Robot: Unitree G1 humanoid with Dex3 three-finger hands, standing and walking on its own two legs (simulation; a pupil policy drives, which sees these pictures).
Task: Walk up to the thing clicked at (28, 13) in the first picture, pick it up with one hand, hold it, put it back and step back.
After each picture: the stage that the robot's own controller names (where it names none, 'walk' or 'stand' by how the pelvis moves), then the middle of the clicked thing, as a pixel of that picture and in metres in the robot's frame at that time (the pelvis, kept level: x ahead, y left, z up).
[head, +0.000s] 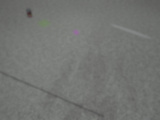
stand; (29, 12) +2.09 +0.71 -0.72
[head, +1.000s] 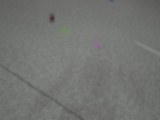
walk; (52, 17) +2.03 +0.29 -0.70
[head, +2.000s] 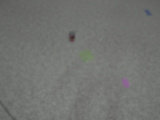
walk; (72, 36) +1.44 +0.08 -0.71
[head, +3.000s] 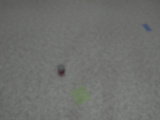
walk; (61, 70) +0.96 +0.14 -0.71
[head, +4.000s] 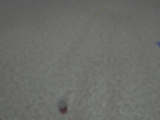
walk; (62, 107) +0.61 +0.17 -0.69
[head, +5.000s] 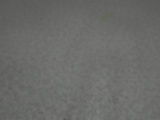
stand; out of the picture +0.43 +0.13 -0.70
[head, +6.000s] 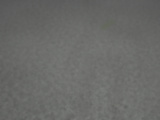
stand; out of the picture +0.40 +0.13 -0.72
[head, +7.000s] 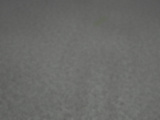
stand; out of the picture +0.37 +0.16 -0.72
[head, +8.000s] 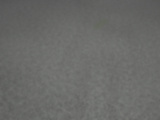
stand; out of the picture +0.38 +0.16 -0.73
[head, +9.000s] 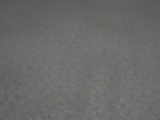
stand; out of the picture +0.39 +0.15 -0.73
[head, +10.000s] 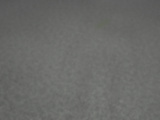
stand; out of the picture +0.38 +0.15 -0.73
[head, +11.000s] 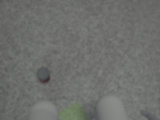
go down; (43, 75) +0.45 +0.14 -0.44
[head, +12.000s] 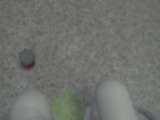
go down; (27, 60) +0.48 +0.16 -0.32
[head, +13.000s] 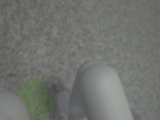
close in; out of the picture +0.48 +0.21 -0.24
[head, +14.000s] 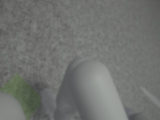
close; out of the picture +0.47 +0.23 -0.24
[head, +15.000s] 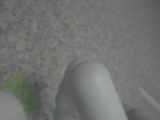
lift; out of the picture +0.45 +0.21 -0.25
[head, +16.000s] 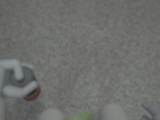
lift; (26, 84) +0.34 +0.18 -0.03
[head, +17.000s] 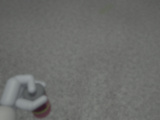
hold; (38, 101) +0.30 +0.16 -0.02
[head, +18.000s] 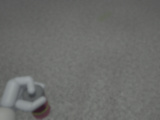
hold; (37, 102) +0.30 +0.16 -0.01
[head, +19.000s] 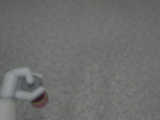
crouch; (35, 92) +0.34 +0.16 -0.05
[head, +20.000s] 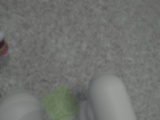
lower; out of the picture +0.50 +0.20 -0.11
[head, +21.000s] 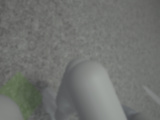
lower; out of the picture +0.46 +0.24 -0.24
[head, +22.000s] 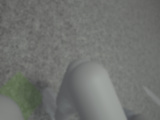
lower; out of the picture +0.46 +0.24 -0.25
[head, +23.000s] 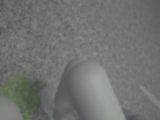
lower; out of the picture +0.46 +0.24 -0.25
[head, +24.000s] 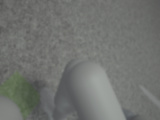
lower; out of the picture +0.46 +0.24 -0.25
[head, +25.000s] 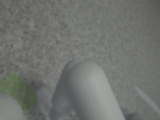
open; out of the picture +0.46 +0.22 -0.26
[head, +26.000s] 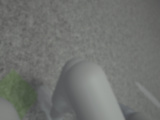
rise; out of the picture +0.44 +0.22 -0.26
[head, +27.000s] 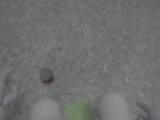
walk; (47, 76) +0.46 +0.14 -0.42
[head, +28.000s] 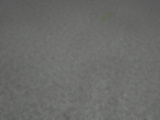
stand; out of the picture +0.38 +0.12 -0.66
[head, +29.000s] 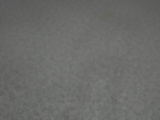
stand; out of the picture +0.39 +0.14 -0.66
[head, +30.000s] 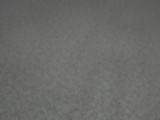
stand; out of the picture +0.40 +0.13 -0.70
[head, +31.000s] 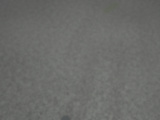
walk; out of the picture +0.41 +0.13 -0.71
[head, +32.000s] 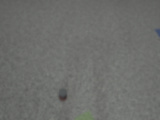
walk; (63, 94) +0.56 +0.10 -0.71
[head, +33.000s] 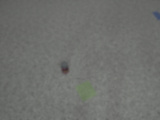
walk; (65, 67) +0.87 +0.18 -0.70
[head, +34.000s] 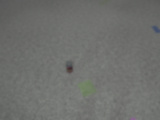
stand; (69, 67) +1.06 +0.13 -0.71
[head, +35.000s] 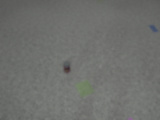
stand; (66, 67) +1.04 +0.13 -0.72
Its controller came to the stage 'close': yes
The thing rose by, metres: 0.70
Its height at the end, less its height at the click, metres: +0.00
